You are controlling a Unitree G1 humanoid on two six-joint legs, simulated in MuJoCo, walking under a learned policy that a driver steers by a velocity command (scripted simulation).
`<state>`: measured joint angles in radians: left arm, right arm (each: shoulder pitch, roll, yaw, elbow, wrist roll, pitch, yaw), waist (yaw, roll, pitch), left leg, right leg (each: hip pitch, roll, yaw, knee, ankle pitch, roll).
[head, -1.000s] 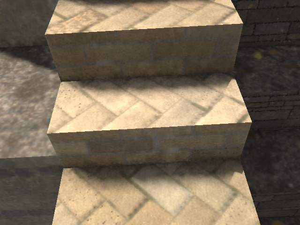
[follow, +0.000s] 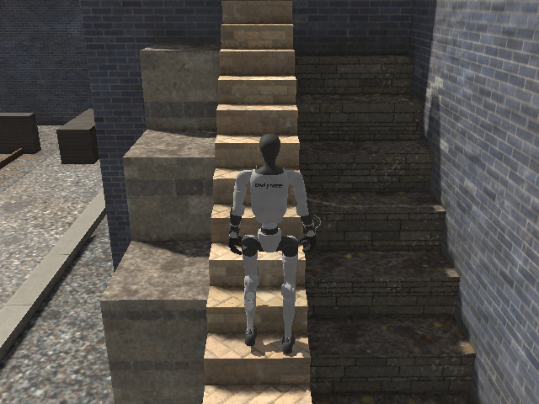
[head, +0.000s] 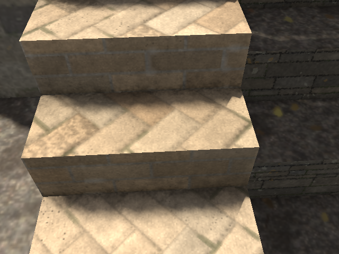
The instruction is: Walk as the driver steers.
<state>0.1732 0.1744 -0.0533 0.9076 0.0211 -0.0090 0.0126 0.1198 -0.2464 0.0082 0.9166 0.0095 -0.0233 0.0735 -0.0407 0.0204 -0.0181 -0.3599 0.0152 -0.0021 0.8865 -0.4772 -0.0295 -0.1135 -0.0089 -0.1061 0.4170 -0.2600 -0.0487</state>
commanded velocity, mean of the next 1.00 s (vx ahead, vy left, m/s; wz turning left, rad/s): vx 0.72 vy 0.00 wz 0.00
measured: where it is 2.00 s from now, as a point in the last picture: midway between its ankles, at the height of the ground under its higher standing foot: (178, 237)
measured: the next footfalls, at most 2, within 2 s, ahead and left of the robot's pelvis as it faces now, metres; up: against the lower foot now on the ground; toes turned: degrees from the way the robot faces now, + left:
right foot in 0.30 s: +0.01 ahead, -0.12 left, +0.24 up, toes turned -6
right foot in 0.48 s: -0.01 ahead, -0.16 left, +0.02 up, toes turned -10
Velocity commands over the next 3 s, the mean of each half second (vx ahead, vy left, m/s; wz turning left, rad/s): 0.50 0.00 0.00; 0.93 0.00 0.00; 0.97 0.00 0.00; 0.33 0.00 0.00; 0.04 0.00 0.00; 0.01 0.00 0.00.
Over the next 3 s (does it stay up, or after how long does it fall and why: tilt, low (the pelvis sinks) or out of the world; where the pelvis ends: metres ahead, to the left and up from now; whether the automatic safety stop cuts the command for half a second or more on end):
stays up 0.53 0.03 0.43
